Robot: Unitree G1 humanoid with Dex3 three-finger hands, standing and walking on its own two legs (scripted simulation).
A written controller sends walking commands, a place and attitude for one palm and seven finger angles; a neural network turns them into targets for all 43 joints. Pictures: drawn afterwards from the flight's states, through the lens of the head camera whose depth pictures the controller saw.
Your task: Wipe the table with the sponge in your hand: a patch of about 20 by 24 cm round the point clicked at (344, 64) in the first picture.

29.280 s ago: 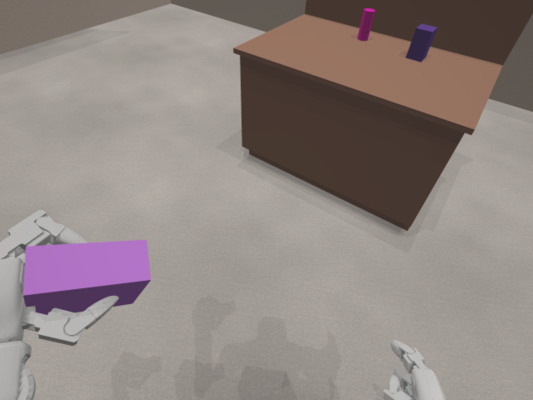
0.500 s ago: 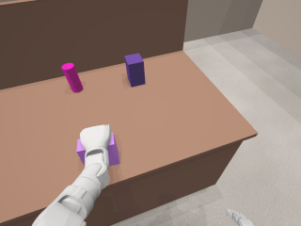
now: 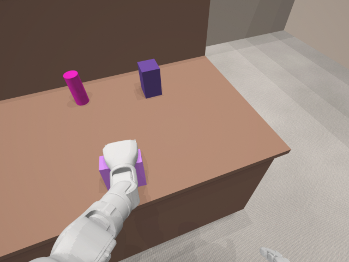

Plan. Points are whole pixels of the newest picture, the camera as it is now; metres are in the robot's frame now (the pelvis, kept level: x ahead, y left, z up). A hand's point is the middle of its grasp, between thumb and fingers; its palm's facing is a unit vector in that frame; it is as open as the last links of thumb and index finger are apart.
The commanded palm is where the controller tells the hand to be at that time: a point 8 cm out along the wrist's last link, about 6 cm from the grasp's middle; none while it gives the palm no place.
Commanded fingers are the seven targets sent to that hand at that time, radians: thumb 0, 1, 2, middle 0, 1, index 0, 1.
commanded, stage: slide across to the third lane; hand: left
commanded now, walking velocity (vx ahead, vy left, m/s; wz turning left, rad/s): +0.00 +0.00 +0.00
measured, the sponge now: (125, 175) +0.36 +0.17 -0.06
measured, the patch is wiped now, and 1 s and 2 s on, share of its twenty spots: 0.70 0.70 0.75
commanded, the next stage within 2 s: wipe forward along the third lane in 0.72 s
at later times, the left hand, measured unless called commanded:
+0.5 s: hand (126, 165) +0.37 +0.16 -0.02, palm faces -0.13 -0.01 -0.99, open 9.3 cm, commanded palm +0.35 +0.13 +0.02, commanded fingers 0.00 0.10 1.30 -1.20 -1.60 -1.20 -1.60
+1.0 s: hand (126, 164) +0.37 +0.16 -0.03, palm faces -0.13 -0.01 -0.99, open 9.3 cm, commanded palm +0.36 +0.14 +0.02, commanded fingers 0.00 0.10 1.30 -1.20 -1.60 -1.20 -1.60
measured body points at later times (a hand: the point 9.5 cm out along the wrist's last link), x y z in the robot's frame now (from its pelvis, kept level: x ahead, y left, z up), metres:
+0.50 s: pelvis +0.00 +0.00 +0.00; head +0.02 -0.02 +0.45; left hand +0.37 +0.16 +0.03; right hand +0.13 -0.24 -0.13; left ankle +0.04 +0.10 -0.72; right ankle +0.01 -0.08 -0.72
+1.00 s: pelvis +0.00 +0.00 +0.00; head +0.02 -0.01 +0.45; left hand +0.37 +0.16 +0.03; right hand +0.14 -0.24 -0.13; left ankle +0.04 +0.10 -0.72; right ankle +0.01 -0.08 -0.72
